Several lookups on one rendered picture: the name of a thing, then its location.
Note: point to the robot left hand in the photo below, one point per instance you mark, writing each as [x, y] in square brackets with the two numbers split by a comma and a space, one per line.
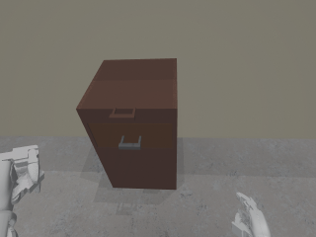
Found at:
[22, 162]

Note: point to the drawer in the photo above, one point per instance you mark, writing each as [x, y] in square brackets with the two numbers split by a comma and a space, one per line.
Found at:
[153, 135]

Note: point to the handle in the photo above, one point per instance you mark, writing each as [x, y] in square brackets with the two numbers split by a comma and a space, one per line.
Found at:
[122, 117]
[129, 146]

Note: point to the cabinet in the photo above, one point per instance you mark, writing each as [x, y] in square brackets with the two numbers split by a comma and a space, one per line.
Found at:
[148, 89]

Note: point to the left robot forearm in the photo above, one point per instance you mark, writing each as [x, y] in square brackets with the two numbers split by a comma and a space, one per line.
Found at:
[7, 221]

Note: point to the robot right hand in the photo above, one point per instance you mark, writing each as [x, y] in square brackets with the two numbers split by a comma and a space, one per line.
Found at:
[255, 224]

